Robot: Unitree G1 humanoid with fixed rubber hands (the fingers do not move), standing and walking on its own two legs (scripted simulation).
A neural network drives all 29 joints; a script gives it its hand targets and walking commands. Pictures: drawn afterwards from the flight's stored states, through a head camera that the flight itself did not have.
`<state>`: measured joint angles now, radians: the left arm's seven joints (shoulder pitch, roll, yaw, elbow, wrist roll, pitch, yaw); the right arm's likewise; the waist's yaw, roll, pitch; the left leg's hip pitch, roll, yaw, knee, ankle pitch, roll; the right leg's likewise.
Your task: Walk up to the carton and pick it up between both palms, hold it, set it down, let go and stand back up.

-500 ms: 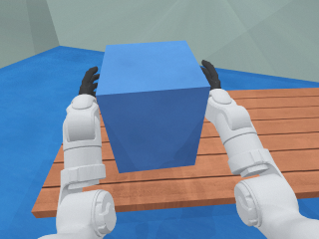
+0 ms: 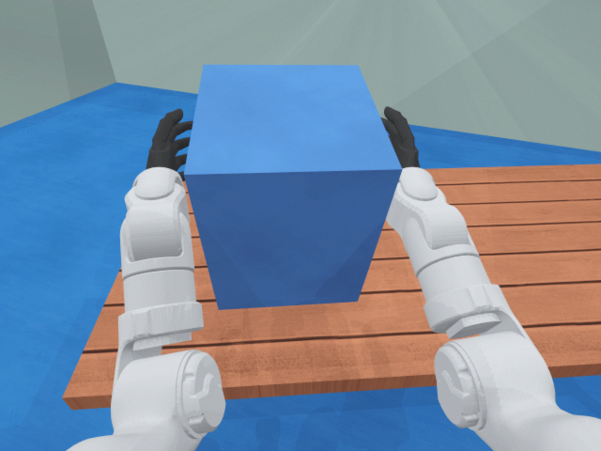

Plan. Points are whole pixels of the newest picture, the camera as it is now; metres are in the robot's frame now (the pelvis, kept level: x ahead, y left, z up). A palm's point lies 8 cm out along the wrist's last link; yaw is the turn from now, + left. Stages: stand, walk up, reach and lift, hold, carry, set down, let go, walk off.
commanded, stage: set down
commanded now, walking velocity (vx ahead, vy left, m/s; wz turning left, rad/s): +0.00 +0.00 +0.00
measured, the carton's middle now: (286, 191) +0.39 +0.01 +0.21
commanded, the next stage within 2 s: none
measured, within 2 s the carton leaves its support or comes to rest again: neither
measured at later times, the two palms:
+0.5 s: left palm (180, 226) +0.37 +0.15 +0.17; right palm (391, 214) +0.37 -0.14 +0.17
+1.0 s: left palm (183, 245) +0.38 +0.16 +0.13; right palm (382, 226) +0.39 -0.14 +0.14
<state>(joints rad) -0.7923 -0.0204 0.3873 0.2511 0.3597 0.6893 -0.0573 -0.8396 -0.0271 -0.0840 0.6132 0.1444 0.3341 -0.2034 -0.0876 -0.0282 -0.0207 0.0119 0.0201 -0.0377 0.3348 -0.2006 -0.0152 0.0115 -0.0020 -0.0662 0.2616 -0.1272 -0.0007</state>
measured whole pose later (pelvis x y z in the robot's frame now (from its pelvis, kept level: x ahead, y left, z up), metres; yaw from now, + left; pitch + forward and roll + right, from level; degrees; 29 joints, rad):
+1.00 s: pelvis +0.01 -0.01 +0.00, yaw +1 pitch -6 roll -1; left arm -0.57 -0.05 0.29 0.35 0.33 0.43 -0.01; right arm -0.63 0.03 -0.15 0.71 -0.02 -0.03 -0.13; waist -0.04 -0.06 0.06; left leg -0.01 0.02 -0.06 0.32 -0.20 -0.03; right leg 0.00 0.00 -0.09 0.25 -0.14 -0.01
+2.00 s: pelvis +0.03 +0.00 +0.00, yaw -2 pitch +1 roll -1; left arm -0.53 -0.11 0.34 0.60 0.30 0.14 0.07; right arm -0.61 0.03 -0.27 0.87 -0.16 -0.20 -0.07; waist 0.01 -0.02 0.00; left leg -0.12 0.03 -0.01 0.30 -0.20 -0.02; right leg -0.14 0.01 -0.04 0.24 -0.12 -0.01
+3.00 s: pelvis +0.02 +0.00 +0.00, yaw -1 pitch +4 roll -1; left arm -0.56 -0.11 0.45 0.84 0.34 -0.12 0.07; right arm -0.62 0.07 -0.43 0.96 -0.33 -0.30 -0.05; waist -0.01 -0.01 -0.01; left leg -0.18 0.03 -0.02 0.32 -0.20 -0.02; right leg -0.20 0.01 -0.05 0.27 -0.13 -0.01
